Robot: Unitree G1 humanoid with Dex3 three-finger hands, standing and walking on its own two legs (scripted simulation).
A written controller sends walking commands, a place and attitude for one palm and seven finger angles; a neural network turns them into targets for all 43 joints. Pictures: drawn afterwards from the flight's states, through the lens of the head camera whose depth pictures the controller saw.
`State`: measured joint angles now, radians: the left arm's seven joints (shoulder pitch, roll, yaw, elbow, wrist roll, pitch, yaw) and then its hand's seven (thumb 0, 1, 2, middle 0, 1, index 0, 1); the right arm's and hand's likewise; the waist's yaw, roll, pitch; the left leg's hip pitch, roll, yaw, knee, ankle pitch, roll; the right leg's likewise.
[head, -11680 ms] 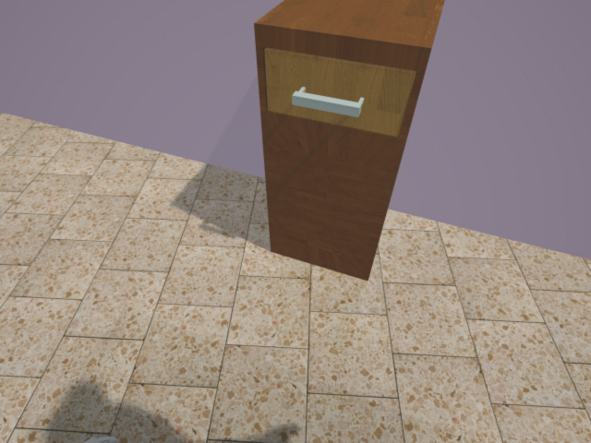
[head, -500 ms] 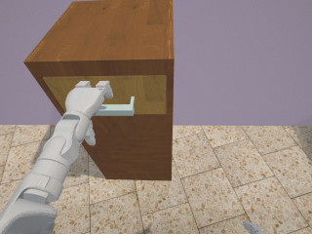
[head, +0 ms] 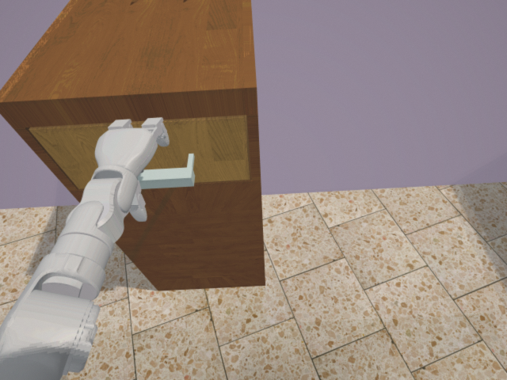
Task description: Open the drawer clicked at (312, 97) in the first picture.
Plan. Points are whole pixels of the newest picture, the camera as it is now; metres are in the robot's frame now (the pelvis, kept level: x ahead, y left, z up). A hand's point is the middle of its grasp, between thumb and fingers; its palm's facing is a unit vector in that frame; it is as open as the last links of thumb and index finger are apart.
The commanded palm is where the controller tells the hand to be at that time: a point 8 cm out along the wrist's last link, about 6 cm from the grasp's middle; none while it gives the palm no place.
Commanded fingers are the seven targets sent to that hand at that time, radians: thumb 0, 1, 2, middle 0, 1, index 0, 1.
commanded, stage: move the hooked fingers above the handle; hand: left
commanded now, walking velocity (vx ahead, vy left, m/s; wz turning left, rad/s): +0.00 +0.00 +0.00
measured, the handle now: (148, 170) +0.49 +0.22 +0.02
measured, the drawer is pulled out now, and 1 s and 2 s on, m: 0.00 0.00 0.00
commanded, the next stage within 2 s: lower the fingers behind the handle in 0.56 s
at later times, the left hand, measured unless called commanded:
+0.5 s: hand (136, 170) +0.44 +0.21 +0.08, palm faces -0.03 -0.02 -1.00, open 13.8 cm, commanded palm +0.42 +0.22 +0.14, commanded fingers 0.00 -0.50 0.30 -0.30 -1.20 -0.30 -1.20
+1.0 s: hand (141, 174) +0.45 +0.21 +0.06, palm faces -0.02 -0.02 -1.00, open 13.8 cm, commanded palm +0.43 +0.21 +0.11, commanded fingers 0.00 -0.50 0.30 -0.30 -1.20 -0.30 -1.20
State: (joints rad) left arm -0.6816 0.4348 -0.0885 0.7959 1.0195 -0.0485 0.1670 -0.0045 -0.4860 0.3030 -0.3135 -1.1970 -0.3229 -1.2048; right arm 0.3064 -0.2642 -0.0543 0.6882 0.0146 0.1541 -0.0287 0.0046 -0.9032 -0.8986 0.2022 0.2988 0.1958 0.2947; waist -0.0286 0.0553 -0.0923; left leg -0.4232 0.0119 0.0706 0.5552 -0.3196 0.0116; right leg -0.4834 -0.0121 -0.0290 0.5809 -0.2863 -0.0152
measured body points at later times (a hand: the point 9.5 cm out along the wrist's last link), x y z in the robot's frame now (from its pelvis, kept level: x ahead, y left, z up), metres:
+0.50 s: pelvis -0.01 +0.00 +0.00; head +0.04 -0.02 +0.45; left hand +0.43 +0.21 +0.13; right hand +0.09 -0.26 -0.13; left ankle -0.04 +0.11 -0.73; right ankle -0.01 -0.11 -0.73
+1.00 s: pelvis +0.00 +0.01 +0.00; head +0.06 -0.01 +0.44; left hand +0.44 +0.21 +0.11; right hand +0.05 -0.26 -0.14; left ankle -0.04 +0.11 -0.73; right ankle -0.01 -0.11 -0.73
